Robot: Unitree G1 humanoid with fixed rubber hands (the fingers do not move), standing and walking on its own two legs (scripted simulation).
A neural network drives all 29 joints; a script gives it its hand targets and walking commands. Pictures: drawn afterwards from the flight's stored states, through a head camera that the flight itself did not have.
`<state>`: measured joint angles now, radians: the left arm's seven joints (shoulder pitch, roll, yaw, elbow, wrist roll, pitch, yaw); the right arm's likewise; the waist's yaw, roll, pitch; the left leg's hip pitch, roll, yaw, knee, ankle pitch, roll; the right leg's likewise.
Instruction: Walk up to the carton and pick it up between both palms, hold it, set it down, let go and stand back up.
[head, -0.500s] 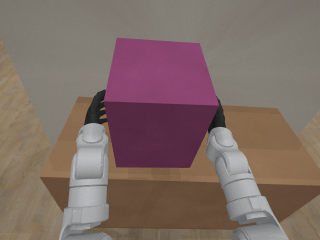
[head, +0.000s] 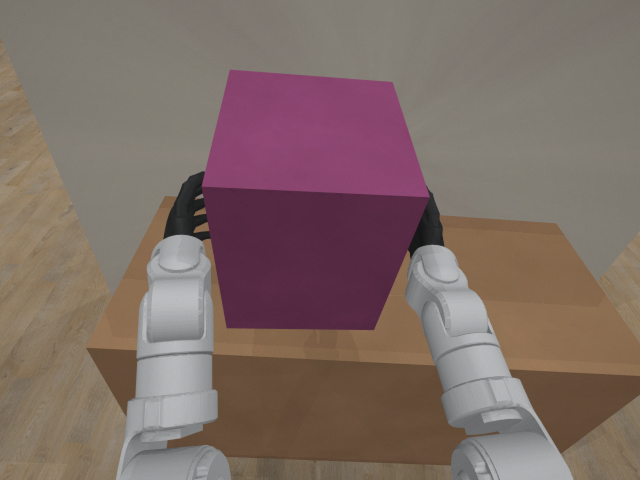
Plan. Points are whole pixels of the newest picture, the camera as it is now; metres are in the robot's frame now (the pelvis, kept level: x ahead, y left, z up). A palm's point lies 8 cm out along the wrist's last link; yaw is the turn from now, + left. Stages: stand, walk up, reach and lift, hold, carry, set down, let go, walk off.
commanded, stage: hold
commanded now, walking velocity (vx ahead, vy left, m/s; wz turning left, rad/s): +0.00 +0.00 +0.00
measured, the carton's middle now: (307, 209) +0.41 +0.01 +0.17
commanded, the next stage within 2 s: none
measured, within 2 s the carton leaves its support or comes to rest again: neither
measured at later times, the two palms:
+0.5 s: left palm (182, 240) +0.35 +0.15 +0.16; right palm (421, 244) +0.36 -0.13 +0.16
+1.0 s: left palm (182, 241) +0.35 +0.15 +0.16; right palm (421, 245) +0.36 -0.13 +0.16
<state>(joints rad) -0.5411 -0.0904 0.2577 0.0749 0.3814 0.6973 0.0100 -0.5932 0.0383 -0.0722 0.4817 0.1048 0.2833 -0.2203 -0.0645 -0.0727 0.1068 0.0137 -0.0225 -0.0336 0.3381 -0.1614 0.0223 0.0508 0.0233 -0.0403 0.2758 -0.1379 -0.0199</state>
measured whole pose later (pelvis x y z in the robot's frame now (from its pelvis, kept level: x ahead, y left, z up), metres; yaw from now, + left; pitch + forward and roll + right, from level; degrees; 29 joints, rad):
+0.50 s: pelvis +0.00 +0.00 +0.00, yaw +0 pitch -11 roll -1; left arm -0.51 -0.09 0.24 0.02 0.39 0.71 0.01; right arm -0.57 0.03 -0.05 0.44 0.12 0.27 -0.23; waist -0.07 -0.08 0.12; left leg 0.02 -0.02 -0.03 0.35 -0.17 0.02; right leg 0.06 0.02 -0.05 0.28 -0.14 -0.02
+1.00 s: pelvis +0.00 +0.00 +0.00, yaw +0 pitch -11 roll -1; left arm -0.51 -0.09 0.23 0.00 0.39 0.72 0.01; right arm -0.57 0.03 -0.04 0.44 0.12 0.26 -0.22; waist -0.07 -0.08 0.13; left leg 0.02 -0.02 -0.02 0.35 -0.17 0.03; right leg 0.06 0.02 -0.05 0.28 -0.14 -0.02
